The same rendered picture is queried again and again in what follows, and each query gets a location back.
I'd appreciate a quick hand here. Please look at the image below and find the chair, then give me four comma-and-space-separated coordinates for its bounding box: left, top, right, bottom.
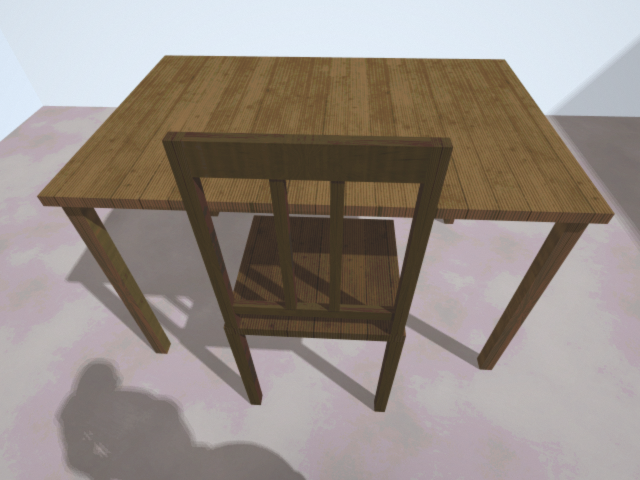
162, 132, 453, 412

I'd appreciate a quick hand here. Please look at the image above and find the table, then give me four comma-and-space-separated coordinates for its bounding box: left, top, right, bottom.
37, 55, 615, 370

